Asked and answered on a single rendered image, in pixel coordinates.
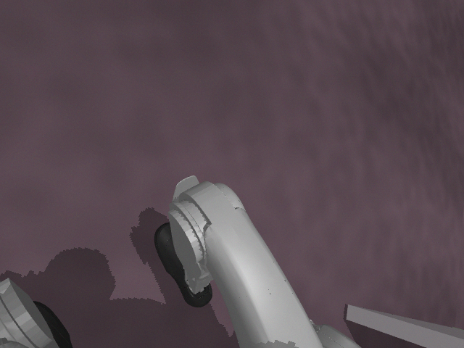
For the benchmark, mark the right robot hand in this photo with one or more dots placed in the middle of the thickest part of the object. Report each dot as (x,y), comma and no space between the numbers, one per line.
(332,338)

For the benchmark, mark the right robot foot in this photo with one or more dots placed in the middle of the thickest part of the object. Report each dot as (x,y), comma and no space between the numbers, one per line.
(164,245)

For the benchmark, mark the left robot foot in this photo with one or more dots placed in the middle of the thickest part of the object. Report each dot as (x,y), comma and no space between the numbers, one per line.
(59,332)

